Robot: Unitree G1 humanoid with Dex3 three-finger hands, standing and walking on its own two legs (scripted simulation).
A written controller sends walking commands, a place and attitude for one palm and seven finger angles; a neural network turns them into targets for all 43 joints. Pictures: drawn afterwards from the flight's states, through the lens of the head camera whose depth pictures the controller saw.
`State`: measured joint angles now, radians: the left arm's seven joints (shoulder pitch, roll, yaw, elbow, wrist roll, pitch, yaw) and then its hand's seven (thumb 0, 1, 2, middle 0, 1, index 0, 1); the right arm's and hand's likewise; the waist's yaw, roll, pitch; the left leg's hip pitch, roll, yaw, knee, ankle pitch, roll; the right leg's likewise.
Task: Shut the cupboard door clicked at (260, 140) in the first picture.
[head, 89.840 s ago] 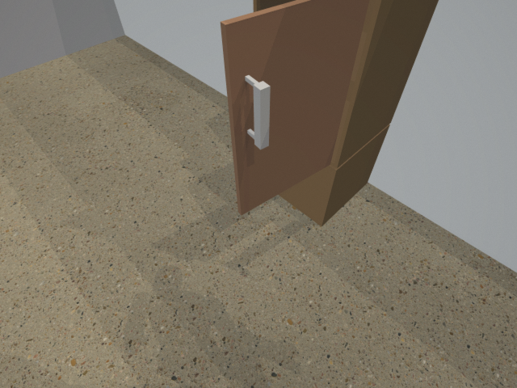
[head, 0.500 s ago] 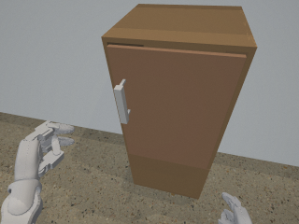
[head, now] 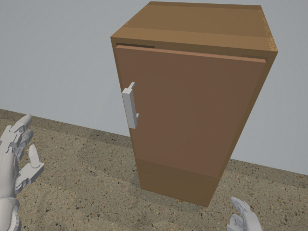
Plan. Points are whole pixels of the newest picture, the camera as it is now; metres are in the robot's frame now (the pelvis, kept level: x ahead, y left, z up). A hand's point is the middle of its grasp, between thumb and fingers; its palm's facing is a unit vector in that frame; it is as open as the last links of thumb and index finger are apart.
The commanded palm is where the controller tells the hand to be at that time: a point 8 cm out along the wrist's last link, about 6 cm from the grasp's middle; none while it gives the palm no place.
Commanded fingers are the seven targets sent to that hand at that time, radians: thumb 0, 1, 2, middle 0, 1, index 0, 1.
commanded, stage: draw the hand back to the body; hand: left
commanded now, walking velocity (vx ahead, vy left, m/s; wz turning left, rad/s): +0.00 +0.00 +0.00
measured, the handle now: (132, 105) +0.50 +0.15 +0.05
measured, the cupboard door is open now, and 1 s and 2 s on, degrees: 0 0 0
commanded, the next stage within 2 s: step back with the hand held close in 0.12 s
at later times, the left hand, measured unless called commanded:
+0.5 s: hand (49, 164) +0.20 +0.24 +0.15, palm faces +0.37 -0.80 -0.47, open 7.4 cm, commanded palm +0.14 +0.29 +0.17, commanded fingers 0.00 0.90 0.90 -0.20 -0.30 -0.20 -0.30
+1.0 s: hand out of the picture +0.11 +0.29 +0.16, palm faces +0.46 -0.76 -0.47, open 7.4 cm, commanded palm +0.05 +0.32 +0.17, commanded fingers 0.00 0.90 0.90 -0.20 -0.30 -0.20 -0.30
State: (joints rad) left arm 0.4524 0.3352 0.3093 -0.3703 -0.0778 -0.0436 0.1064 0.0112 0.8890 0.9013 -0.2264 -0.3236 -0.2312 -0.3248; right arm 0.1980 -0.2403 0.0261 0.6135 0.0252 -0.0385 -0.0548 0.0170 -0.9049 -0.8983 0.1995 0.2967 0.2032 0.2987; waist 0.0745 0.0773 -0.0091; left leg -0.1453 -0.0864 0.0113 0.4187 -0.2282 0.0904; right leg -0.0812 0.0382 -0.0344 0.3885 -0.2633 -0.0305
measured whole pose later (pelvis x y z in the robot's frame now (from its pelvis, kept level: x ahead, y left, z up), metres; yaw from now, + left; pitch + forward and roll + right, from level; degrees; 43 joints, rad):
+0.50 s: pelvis -0.01 -0.01 +0.00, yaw -2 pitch +1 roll -1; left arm 0.52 0.38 0.34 -0.40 -0.07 -0.13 0.11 0.01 0.89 0.90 -0.21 -0.30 -0.21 -0.30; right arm 0.19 -0.27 -0.01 0.58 0.03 0.03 -0.07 0.02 -0.91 -0.90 0.20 0.30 0.20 0.30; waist 0.03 0.09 -0.04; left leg -0.26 -0.06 0.04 0.49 -0.25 0.08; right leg -0.20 0.06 -0.02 0.45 -0.27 -0.04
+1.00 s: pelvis -0.09 +0.02 -0.02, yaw +1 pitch +1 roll -2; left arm 0.50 0.42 0.43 -0.46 -0.01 -0.19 0.14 0.01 0.88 0.90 -0.21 -0.30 -0.21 -0.30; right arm 0.26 -0.24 0.00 0.55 0.01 0.01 -0.09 0.02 -0.90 -0.90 0.20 0.30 0.20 0.30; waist 0.00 0.03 -0.04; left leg -0.44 -0.07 0.05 0.60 -0.18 0.13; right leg -0.30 0.06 0.05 0.61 -0.32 0.01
